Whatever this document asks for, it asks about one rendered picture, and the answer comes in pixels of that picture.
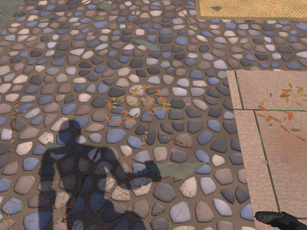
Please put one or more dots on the right robot hand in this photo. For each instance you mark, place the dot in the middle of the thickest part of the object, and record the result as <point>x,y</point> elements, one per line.
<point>283,220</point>

